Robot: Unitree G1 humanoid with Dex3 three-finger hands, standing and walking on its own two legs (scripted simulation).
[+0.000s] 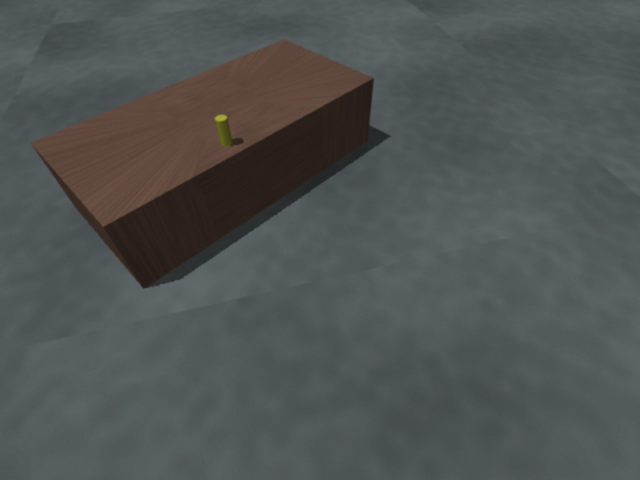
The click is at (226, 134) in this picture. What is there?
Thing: slim round
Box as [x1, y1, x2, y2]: [215, 115, 232, 146]
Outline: 218,115 215,117 215,121 221,144 225,146 229,145 232,142 226,116
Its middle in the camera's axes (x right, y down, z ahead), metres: -0.37 -0.41 +1.46
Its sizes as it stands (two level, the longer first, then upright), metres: 0.045 0.045 0.112
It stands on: a support 0.36 m high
